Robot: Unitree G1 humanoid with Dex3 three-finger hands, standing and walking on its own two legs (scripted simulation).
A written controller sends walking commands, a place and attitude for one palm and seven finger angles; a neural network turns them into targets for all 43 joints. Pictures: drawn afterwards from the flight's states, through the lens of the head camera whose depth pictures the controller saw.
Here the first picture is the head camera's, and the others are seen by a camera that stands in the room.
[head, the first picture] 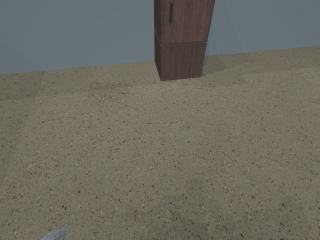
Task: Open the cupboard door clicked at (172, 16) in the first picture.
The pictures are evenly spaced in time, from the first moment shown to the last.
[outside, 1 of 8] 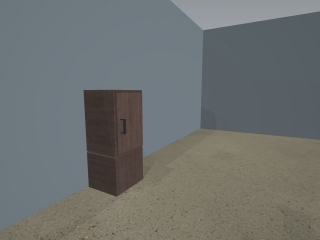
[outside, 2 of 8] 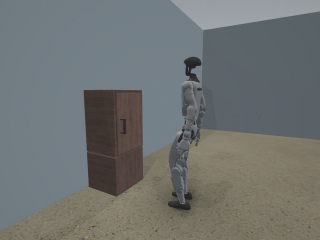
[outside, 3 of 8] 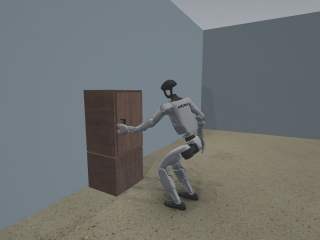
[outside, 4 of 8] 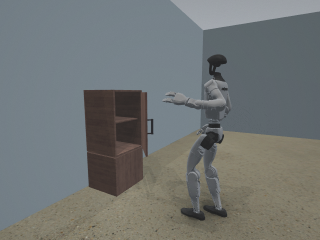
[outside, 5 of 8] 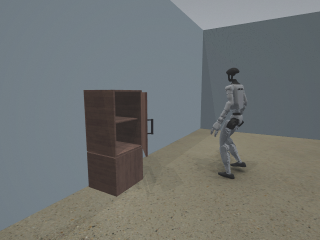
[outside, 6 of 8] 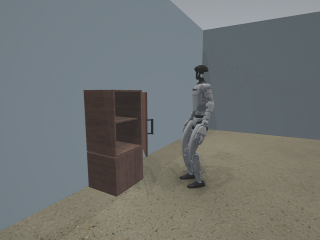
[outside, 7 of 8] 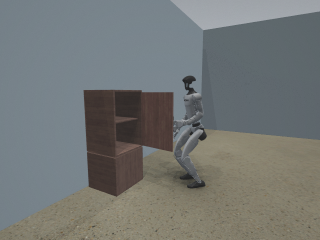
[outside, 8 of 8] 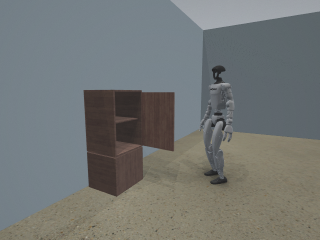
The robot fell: no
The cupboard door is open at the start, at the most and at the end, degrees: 0 86 86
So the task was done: yes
